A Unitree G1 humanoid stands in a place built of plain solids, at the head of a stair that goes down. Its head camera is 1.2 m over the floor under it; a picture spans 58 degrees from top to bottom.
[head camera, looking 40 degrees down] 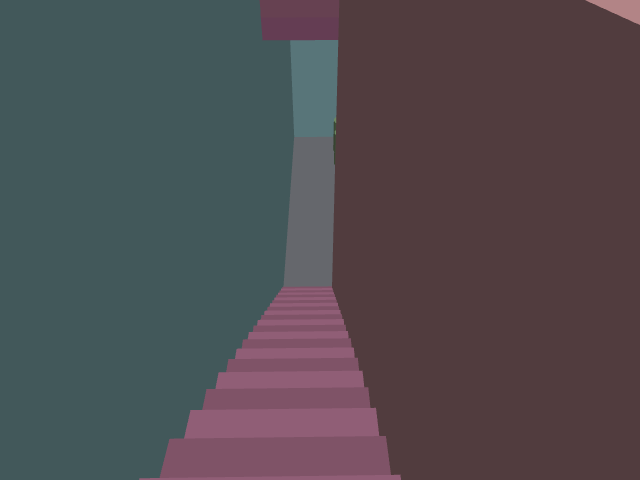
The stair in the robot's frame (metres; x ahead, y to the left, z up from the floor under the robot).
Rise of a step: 0.20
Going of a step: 0.23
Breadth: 0.90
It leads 1 degrees to the left of straight ahead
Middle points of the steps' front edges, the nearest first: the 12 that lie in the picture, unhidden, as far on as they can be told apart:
0.85 0.18 -0.59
1.09 0.18 -0.78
1.32 0.18 -0.98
1.55 0.18 -1.18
1.78 0.19 -1.37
2.01 0.19 -1.57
2.25 0.19 -1.77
2.48 0.20 -1.96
2.71 0.20 -2.16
2.94 0.20 -2.35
3.17 0.20 -2.55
3.41 0.21 -2.75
